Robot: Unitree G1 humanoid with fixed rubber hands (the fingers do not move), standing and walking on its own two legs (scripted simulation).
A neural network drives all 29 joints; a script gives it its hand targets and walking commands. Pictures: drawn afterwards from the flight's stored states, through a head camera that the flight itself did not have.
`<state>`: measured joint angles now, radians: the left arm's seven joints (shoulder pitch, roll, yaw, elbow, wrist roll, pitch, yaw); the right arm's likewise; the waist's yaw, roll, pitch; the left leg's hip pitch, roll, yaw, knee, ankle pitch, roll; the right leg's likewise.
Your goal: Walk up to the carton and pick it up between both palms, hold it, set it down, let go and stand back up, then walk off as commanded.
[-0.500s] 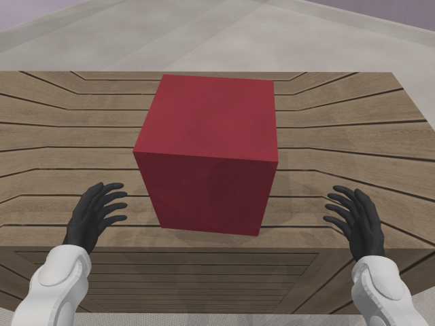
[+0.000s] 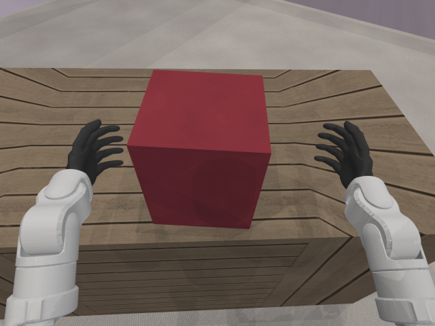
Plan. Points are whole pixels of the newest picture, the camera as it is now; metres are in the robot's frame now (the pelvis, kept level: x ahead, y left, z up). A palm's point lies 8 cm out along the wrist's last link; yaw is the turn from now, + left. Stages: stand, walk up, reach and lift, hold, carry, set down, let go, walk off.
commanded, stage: reach and lift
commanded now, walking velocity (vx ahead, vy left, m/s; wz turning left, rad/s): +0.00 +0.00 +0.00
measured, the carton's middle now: (204, 154) +0.43 +0.04 +0.06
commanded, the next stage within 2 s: none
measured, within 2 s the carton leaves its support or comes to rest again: neither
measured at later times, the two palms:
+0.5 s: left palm (94, 109) +0.41 +0.22 +0.19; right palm (354, 117) +0.40 -0.21 +0.19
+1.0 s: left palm (97, 76) +0.47 +0.22 +0.21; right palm (338, 77) +0.47 -0.19 +0.22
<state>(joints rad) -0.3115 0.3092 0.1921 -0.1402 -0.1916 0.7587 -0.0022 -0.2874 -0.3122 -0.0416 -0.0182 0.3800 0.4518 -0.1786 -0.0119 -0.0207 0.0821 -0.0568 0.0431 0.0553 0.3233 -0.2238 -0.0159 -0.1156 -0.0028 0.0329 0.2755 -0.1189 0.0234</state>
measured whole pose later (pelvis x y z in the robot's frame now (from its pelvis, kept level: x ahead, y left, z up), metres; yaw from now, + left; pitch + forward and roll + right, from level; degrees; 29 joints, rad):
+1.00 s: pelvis +0.01 -0.01 +0.00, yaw +3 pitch +8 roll -1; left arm -1.08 0.46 0.03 0.77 -0.26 0.56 0.02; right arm -1.08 -0.36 0.02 0.82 0.43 0.38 -0.15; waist -0.06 -0.01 -0.06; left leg -0.28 0.05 -0.01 0.38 -0.23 -0.03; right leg -0.29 0.01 -0.02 0.26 -0.11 0.01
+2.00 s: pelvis +0.00 -0.01 -0.02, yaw +3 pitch +17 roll -2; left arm -1.08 0.29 -0.10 1.40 -0.28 -0.13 0.04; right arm -1.05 -0.18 -0.02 1.25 0.29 -0.05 -0.14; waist -0.06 -0.02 -0.20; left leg -0.57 0.05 -0.04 0.53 -0.26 -0.03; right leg -0.57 0.01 -0.04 0.41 -0.14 0.01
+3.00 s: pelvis +0.03 +0.00 +0.00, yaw +4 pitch +3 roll -1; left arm -0.84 -0.02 0.46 0.84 0.33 0.10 -0.07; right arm -0.77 0.07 -0.57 0.83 -0.35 -0.10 -0.03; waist -0.02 -0.04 0.05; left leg -0.13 0.04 0.03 0.32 -0.24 -0.01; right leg -0.14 -0.02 -0.05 0.23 -0.14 0.03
